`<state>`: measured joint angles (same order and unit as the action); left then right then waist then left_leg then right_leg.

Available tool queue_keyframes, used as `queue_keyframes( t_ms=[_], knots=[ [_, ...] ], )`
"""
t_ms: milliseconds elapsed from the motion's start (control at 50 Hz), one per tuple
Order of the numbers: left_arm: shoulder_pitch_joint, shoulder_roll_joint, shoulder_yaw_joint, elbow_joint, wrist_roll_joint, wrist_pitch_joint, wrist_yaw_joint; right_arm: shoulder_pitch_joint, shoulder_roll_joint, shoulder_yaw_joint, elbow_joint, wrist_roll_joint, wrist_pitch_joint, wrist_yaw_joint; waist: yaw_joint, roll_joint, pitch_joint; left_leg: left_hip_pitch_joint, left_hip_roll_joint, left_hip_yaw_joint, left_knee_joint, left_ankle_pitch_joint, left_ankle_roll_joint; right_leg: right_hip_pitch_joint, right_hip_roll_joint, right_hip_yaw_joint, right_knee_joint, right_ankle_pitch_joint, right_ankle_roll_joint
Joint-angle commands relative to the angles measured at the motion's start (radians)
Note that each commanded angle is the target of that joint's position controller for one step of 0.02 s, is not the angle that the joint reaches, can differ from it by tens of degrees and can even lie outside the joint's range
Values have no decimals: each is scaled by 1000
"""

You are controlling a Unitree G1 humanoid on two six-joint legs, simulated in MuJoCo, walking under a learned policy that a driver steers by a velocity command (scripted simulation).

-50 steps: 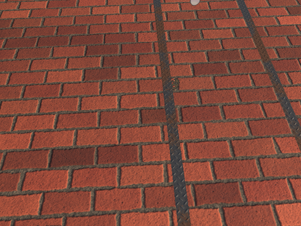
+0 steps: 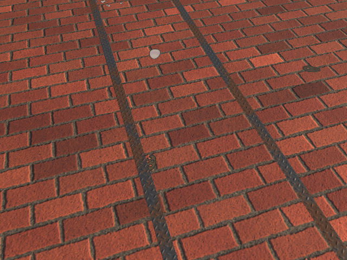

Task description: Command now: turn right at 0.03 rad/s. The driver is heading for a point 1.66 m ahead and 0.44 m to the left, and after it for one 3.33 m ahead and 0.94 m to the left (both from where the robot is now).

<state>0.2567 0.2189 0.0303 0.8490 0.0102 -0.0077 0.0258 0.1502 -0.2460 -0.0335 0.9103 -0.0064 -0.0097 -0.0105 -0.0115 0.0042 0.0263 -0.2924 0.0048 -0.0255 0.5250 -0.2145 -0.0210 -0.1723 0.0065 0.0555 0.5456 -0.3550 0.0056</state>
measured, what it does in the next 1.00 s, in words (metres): walks ahead: right foot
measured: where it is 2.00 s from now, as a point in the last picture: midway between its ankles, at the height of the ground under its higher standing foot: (155, 173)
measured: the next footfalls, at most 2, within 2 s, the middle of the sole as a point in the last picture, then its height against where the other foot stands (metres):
right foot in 0.80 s outside the picture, level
left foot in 1.38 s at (146, 211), level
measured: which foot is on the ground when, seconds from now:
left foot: down 0.00-0.82, up 0.84-1.00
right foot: down 0.00-0.34, up 0.36-0.78, down 0.80-1.00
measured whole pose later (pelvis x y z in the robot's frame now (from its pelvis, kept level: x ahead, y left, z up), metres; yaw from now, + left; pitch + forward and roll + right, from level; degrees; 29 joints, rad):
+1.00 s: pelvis +0.37 -0.04 +0.01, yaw +4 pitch -1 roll -2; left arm 0.21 0.24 0.06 0.91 0.01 -0.11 -0.03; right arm 0.26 -0.28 -0.06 0.97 0.04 -0.07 -0.01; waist 0.00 0.05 0.05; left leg -0.50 0.08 -0.06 1.16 -0.29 0.06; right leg -0.22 0.05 -0.11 0.37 -0.14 -0.07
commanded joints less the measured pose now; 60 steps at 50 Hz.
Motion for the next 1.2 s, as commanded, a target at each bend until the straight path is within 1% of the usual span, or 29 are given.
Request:
queue_keyframes(
  t_ms=[20,100,140,160,200,220,260,300,320,340,360,380,400,440,480,580,700,760,800,820,840,860,880,900,920,980,1040,1120,1200],
  knots=[
    [28,123,28,-29,-3,-12,4,-21,-101,-23,-23,3,-5,-7,3,-12,-32,125,32,-30,-37,207,29,-93,-49,45,-119,225,-27],
    [31,116,25,-2,-4,-14,3,-22,-105,-26,15,6,4,-15,3,-8,-36,139,33,-31,-36,229,28,-77,-42,34,-120,268,-27],
    [61,123,29,25,-10,-9,4,-10,-92,-23,41,9,9,-17,8,-41,-35,119,-12,18,-1,0,27,-75,-41,46,-164,28,-50],
    [63,149,38,26,-16,-7,5,-21,-94,-25,44,14,8,-17,17,-80,0,58,-45,53,50,-154,26,-84,-64,93,-200,-143,-86],
    [92,197,51,27,-25,-16,7,-85,-96,-26,17,25,-15,-10,48,-162,102,-132,-52,82,167,-231,36,-61,-202,292,-320,-397,-177],
    [96,211,57,31,-31,-27,9,-112,-90,-24,2,32,-35,-4,54,-184,150,-185,-19,55,207,-214,54,-61,-266,380,-354,-406,-217],
    [75,196,55,33,-31,-47,9,-95,-90,-25,4,39,-72,13,30,-187,171,-225,24,26,181,-225,89,-8,-297,386,-333,-236,-231],
    [10,185,53,21,-39,-46,3,40,-94,-35,64,43,-92,28,-46,-152,111,28,-3,62,-17,-114,105,-77,-222,250,-256,-75,-172],
    [-21,170,49,8,-35,-48,1,143,-123,-51,111,35,-92,29,-85,-112,60,207,-10,31,-40,-39,104,-159,-158,168,-158,47,-134],
    [-59,115,33,-25,-32,-56,2,256,-205,-76,138,32,-93,28,-121,92,18,343,135,-242,-179,-155,175,-293,-24,1,136,125,-59],
    [-54,96,31,-55,-30,-72,7,361,-277,-90,157,27,-96,38,-141,310,-44,491,334,-641,-329,-188,308,-480,68,-29,441,-149,-10],
    [-42,140,43,-50,-50,-86,3,290,-188,-58,141,16,-105,39,-94,189,-6,471,369,-666,-330,-194,317,-575,19,63,602,-203,-26],
    [-29,143,44,-38,-60,-96,-7,224,-142,-44,117,16,-110,38,-63,132,39,431,334,-547,-320,-153,285,-603,-28,73,643,-117,-52],
    [-51,142,51,-30,-48,-101,-13,171,-119,-31,94,16,-110,39,-39,67,59,392,276,-373,-341,-30,230,-614,-98,34,583,43,-69],
    [-65,125,55,-33,-33,-94,-24,201,-95,-18,103,11,-97,34,-35,87,38,359,222,-248,-362,119,207,-552,-118,-5,509,118,-52],
    [-228,68,32,-93,-29,-81,-32,235,-156,-23,104,7,-78,4,-59,64,72,278,195,-119,-414,245,214,-526,-101,-64,217,272,8],
    [-365,91,24,-143,-41,-87,-57,298,-161,-29,125,26,-73,-2,-69,80,121,289,233,-68,-425,244,200,-434,-68,-67,8,394,-25],
    [-308,140,42,-138,-38,-92,-65,273,-187,-42,117,24,-63,-3,-4,93,56,372,258,-44,-304,532,171,-317,-32,-83,-20,321,-74],
    [-38,206,83,-57,-38,-86,-54,253,-177,-39,104,14,-48,-3,134,97,-117,307,192,12,21,776,127,40,19,-120,-18,290,-126],
    [145,270,100,-18,-28,-81,-43,270,-137,-21,79,-5,-45,-4,186,-15,-258,73,135,40,344,483,100,354,-166,98,4,222,-187],
    [182,320,102,3,-15,-81,-53,407,22,20,75,9,-66,6,94,-303,-405,-268,-68,-1,687,-296,50,604,-402,625,-178,-82,-342],
    [147,216,74,-5,-20,-87,-55,328,-97,-5,79,40,-90,13,130,-198,-326,-368,-28,-130,810,-348,71,524,-389,695,-281,-195,-303],
    [53,179,61,-15,-21,-94,-52,226,-156,-25,41,66,-104,14,110,-154,-164,-428,20,-109,825,-260,91,378,-366,528,-298,-133,-255],
    [-25,160,53,-25,-17,-102,-52,181,-155,-26,31,63,-107,6,76,-71,-97,-384,76,-91,780,-159,93,230,-333,392,-323,4,-230],
    [-72,134,48,-25,-8,-110,-56,169,-143,-34,31,47,-101,-1,44,-52,-57,-337,109,-89,724,-97,89,122,-296,287,-349,110,-210],
    [-95,101,40,4,1,-126,-59,224,-78,-36,44,45,-55,-1,-13,-80,-31,-238,146,-96,653,-45,80,-11,-247,107,-423,215,-198],
    [-66,138,50,31,7,-130,-42,144,-80,-42,1,39,-33,-5,-13,-56,26,-349,148,-116,567,60,60,-23,-249,14,-465,264,-205],
    [-37,160,51,43,9,-122,-20,47,-78,-45,-40,28,-47,14,10,-39,43,-401,123,-94,352,270,45,32,-225,-110,-471,348,-180],
    [42,181,53,67,-2,-105,-6,-105,-46,-25,-108,23,-52,40,72,-12,79,-418,112,-2,184,331,52,129,-240,-192,-461,412,-164]
  ],
)
Keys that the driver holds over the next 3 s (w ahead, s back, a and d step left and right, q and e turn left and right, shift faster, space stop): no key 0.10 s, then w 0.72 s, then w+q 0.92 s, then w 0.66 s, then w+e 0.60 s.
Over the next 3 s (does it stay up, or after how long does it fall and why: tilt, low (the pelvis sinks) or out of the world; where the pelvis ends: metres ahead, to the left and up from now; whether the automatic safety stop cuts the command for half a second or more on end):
stays up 1.40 0.40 -0.01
